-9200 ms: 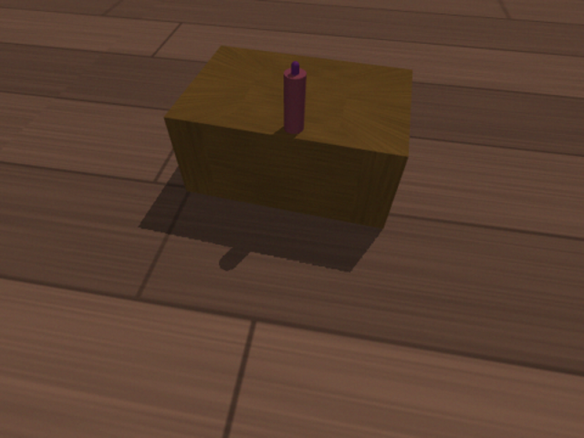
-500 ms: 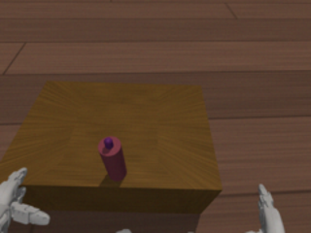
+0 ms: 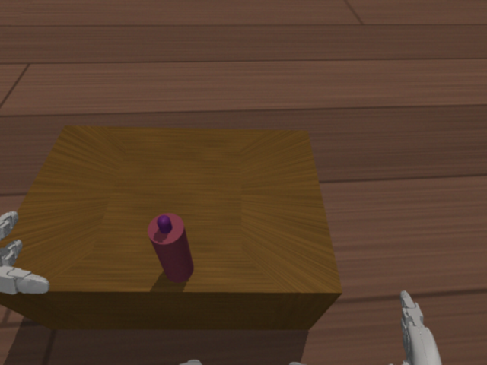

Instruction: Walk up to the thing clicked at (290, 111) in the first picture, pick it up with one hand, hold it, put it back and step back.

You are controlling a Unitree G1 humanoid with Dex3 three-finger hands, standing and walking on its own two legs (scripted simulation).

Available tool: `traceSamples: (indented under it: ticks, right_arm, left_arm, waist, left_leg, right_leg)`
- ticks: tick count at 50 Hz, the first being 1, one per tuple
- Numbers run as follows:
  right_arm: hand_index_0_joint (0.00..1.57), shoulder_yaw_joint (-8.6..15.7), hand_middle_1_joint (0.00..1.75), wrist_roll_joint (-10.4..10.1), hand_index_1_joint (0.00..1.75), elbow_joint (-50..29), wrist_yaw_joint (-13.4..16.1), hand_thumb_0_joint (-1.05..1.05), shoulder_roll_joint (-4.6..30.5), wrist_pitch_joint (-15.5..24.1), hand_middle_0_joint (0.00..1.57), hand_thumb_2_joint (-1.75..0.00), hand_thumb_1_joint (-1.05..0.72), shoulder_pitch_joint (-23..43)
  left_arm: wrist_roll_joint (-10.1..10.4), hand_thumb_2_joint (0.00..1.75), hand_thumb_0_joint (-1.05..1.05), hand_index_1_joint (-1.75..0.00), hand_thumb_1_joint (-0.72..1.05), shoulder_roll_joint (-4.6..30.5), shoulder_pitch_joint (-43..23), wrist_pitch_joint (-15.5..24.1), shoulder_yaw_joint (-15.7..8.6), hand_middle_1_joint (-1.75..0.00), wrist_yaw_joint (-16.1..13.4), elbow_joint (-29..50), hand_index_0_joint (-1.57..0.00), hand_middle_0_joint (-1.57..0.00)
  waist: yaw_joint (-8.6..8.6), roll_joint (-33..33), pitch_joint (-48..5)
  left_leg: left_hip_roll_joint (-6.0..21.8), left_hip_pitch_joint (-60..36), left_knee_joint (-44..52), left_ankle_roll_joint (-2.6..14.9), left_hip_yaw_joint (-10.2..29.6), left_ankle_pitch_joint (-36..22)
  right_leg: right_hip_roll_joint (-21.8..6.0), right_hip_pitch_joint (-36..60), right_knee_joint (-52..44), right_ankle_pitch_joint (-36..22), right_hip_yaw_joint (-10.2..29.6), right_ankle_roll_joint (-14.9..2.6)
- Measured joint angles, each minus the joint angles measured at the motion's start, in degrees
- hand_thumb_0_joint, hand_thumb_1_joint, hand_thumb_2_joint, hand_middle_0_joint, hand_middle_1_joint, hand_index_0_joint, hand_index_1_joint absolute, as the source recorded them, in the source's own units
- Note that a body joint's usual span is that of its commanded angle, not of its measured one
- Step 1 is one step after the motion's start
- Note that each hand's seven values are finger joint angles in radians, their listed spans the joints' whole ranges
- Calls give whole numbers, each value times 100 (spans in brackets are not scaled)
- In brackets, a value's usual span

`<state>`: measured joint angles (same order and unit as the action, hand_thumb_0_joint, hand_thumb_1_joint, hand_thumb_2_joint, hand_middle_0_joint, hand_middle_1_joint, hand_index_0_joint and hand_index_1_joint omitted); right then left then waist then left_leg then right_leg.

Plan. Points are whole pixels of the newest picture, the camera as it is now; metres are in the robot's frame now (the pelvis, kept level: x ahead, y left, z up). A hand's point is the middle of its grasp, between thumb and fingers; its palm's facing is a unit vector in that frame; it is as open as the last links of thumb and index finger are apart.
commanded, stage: go down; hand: left
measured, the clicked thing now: (172, 247) +0.40 +0.17 -0.18
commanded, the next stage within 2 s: approach in 0.62 s
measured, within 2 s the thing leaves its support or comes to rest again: neither
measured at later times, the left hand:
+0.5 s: hand (17, 237) +0.30 +0.36 +0.05, palm faces +0.16 -0.98 -0.15, open 17.4 cm
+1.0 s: hand (33, 231) +0.32 +0.35 +0.04, palm faces +0.17 -0.98 -0.04, open 17.6 cm
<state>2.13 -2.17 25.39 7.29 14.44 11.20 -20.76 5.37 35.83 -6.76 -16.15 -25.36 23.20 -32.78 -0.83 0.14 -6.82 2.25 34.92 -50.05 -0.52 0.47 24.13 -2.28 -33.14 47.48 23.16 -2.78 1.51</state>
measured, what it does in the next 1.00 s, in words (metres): stands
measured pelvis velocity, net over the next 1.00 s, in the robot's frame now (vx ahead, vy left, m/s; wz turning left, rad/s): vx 0.00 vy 0.00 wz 0.00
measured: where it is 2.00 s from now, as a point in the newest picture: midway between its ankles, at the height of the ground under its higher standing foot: outside the picture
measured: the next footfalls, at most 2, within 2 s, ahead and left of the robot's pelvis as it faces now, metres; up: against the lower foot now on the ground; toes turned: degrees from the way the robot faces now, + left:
none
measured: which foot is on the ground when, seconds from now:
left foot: down 0.00-1.00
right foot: down 0.00-1.00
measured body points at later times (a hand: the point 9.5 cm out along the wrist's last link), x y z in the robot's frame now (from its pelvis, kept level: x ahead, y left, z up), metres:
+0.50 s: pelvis +0.00 +0.00 +0.01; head +0.03 +0.02 +0.46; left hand +0.29 +0.41 +0.06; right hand +0.15 -0.26 -0.05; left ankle +0.01 +0.12 -0.70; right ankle +0.00 -0.14 -0.70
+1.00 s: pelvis +0.00 +0.00 +0.01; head +0.05 +0.02 +0.45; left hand +0.30 +0.40 +0.04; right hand +0.16 -0.26 -0.05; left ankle +0.01 +0.12 -0.70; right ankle +0.00 -0.14 -0.70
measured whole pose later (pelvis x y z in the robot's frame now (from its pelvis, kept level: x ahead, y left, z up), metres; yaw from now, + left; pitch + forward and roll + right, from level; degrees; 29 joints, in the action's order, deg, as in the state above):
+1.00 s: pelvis +0.00 +0.00 +0.01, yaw +0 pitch +11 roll -1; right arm 0.2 -0.4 30.7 6.0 13.8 12.5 -14.9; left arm 11.6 37.3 -18.2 11.0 -30.8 30.5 -56.3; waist -2.6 -1.7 -5.4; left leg 2.1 36.2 -46.7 -0.4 0.4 21.6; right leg -2.3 -34.4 44.2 20.7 -2.7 1.5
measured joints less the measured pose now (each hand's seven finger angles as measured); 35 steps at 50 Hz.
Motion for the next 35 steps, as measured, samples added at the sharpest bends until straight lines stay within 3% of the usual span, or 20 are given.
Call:
traceSamples:
  ticks: [12,35]
  right_arm:
    - [5,-77,5,53,5,235,24,-1,-24,20,5,-5,53,139]
    - [5,-179,5,89,5,496,32,-1,-28,30,5,-5,53,283]
  left_arm:
    - [-5,3,-1,-2,-47,177,-435,513,-110,-1,320,-773,-5,-6]
    - [83,2,-1,-2,-51,337,-852,1149,-268,-2,535,-1402,-6,-5]
  waist:
    - [-3,-12,11]
    - [-2,-53,100]
  left_leg:
    - [-7,-150,247,8,-28,-100]
    - [-7,-498,756,13,-51,-329]
  right_leg:
    - [0,141,-246,-108,19,6]
    - [16,498,-792,-362,23,8]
